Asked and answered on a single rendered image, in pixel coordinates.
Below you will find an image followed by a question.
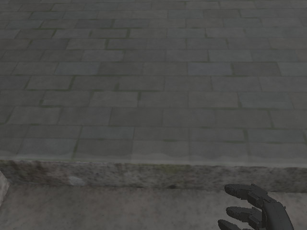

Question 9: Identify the right robot hand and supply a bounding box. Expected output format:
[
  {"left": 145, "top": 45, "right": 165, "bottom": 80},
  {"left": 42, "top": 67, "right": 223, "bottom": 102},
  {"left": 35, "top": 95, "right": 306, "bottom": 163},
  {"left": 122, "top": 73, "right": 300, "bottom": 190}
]
[{"left": 218, "top": 183, "right": 295, "bottom": 230}]

